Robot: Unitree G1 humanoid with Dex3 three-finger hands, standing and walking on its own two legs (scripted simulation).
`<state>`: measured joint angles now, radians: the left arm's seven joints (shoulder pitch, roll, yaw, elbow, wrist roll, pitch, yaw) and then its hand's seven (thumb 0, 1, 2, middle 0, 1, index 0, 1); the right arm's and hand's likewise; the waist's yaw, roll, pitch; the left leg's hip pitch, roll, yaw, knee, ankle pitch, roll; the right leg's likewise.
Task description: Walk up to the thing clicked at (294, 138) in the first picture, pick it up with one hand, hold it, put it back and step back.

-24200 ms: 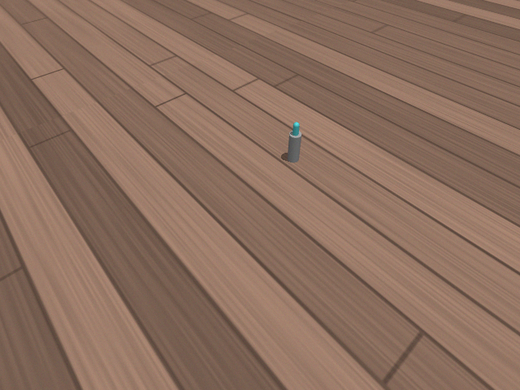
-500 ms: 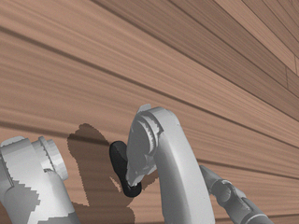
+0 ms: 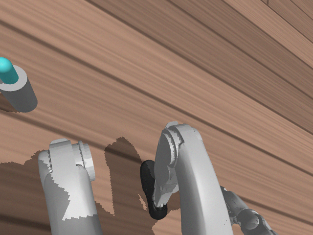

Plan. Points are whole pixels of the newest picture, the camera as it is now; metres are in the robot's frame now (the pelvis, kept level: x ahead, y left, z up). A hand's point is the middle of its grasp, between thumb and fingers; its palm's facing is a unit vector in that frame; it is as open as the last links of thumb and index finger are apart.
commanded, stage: home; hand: left
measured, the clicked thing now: (15, 86) +0.47 +0.29 -0.19
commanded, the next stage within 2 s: none
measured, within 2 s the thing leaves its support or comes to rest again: neither
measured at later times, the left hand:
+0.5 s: hand out of the picture +0.34 +0.36 +0.07, palm faces +0.27 -0.83 -0.50, open 17.5 cm
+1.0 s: hand out of the picture +0.27 +0.26 +0.26, palm faces +0.30 -0.88 -0.36, open 17.5 cm
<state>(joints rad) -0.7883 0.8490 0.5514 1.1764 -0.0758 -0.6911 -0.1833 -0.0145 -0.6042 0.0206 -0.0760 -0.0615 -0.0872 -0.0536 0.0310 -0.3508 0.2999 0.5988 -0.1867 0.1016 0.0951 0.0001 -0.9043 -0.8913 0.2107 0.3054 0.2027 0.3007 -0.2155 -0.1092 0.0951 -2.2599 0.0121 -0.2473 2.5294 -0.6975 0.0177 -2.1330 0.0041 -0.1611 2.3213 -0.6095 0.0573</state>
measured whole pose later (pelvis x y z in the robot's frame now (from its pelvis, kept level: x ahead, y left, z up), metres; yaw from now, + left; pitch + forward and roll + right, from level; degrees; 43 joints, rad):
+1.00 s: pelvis +0.08 -0.01 +0.35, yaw +11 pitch +18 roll -3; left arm 0.15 0.28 0.09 0.33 0.00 0.15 0.16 -0.01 -0.56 0.04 -0.06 -0.05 -0.06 -0.05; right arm 0.22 -0.22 0.02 0.53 0.04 0.01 -0.13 0.01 -0.90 -0.90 0.21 0.31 0.20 0.30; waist -0.05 0.02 -0.16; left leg -1.01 0.05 -0.04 1.25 -0.56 -0.01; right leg -0.98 -0.02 -0.06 1.19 -0.52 0.01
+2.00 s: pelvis +0.10 -0.01 +0.41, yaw +12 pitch +7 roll -2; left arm 0.47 0.20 -0.01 0.01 -0.01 0.26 0.14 -0.01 -0.58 0.02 -0.06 -0.05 -0.05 -0.05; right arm 0.29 -0.20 0.02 0.52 0.02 -0.12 -0.19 0.01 -0.90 -0.90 0.21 0.31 0.20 0.30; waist -0.03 0.04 -0.11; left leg -0.61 0.05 -0.03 0.96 -0.48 -0.02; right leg -0.59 -0.02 -0.06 0.92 -0.45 0.01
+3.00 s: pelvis +0.10 -0.01 +0.41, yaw +12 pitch +7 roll -2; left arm 0.46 0.20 -0.01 0.01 0.00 0.26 0.13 -0.01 -0.57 0.03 -0.06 -0.05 -0.06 -0.05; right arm 0.28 -0.20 0.02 0.53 0.01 -0.14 -0.19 0.01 -0.90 -0.90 0.21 0.31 0.20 0.30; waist -0.02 0.04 -0.11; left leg -0.61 0.04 -0.03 0.96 -0.48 -0.02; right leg -0.59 -0.02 -0.05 0.91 -0.45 0.01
